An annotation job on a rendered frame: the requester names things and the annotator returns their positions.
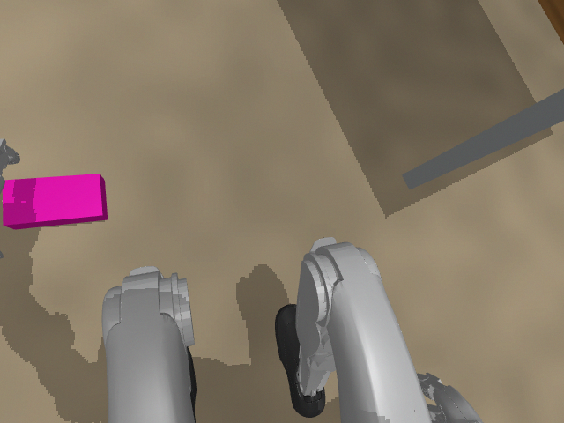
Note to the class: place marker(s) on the coffee table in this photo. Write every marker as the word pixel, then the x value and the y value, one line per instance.
pixel 532 120

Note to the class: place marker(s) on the right robot hand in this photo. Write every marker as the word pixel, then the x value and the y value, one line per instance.
pixel 451 407

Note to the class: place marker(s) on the left robot hand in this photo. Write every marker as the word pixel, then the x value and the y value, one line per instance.
pixel 7 157

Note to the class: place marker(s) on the right robot foot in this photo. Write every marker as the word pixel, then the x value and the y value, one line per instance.
pixel 288 350

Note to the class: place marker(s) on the small box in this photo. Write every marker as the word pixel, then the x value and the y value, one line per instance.
pixel 52 201

